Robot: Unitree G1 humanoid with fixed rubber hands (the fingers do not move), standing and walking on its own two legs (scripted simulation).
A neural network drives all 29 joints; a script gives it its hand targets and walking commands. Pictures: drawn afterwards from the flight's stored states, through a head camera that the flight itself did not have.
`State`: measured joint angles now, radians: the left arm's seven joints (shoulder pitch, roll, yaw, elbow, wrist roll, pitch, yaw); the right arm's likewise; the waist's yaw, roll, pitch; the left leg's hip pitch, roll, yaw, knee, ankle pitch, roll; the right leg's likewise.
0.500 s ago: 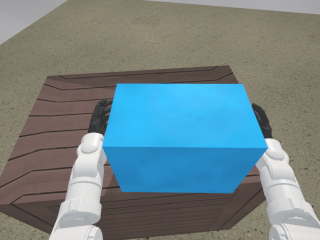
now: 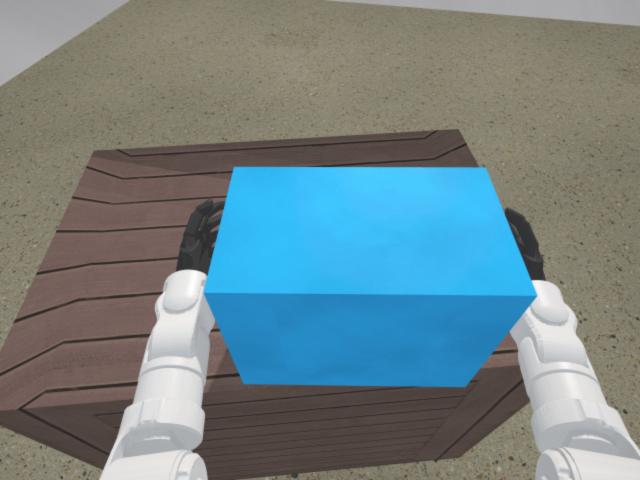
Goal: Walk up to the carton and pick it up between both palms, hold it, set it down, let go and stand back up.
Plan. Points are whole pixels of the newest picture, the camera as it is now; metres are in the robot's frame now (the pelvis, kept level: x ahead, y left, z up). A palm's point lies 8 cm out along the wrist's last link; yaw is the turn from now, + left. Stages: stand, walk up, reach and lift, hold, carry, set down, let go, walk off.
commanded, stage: set down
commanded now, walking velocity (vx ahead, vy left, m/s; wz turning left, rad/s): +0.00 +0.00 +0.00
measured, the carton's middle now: (356, 283) +0.37 -0.03 +0.03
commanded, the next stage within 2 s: none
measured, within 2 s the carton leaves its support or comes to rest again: neither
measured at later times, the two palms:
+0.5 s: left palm (204, 280) +0.38 +0.17 +0.03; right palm (511, 276) +0.37 -0.24 +0.04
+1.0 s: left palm (177, 296) +0.34 +0.20 +0.05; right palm (546, 312) +0.32 -0.27 +0.03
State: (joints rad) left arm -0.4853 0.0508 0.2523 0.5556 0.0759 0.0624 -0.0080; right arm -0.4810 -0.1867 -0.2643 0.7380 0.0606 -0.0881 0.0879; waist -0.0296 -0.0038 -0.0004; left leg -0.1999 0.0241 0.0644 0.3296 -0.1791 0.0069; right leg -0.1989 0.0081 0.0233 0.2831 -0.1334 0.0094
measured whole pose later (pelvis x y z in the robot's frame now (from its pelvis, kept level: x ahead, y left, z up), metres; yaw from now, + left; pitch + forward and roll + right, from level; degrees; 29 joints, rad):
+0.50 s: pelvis +0.01 +0.00 +0.00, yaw +0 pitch +8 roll -1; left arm -0.49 0.11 0.12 0.73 -0.04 -0.04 0.09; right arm -0.54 -0.31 -0.04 0.94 0.19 -0.16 0.06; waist -0.02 0.00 -0.05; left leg -0.30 0.02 0.06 0.35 -0.18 0.01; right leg -0.30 0.01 0.02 0.30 -0.13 0.01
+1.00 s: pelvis -0.01 +0.00 +0.00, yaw +0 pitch +7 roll -1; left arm -0.44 0.17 0.07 0.66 -0.09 0.00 0.08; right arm -0.38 -0.42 0.02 0.86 0.31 -0.18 0.08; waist 0.00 0.00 -0.07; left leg -0.32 0.03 0.06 0.38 -0.17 0.01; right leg -0.32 0.01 0.02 0.32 -0.12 0.01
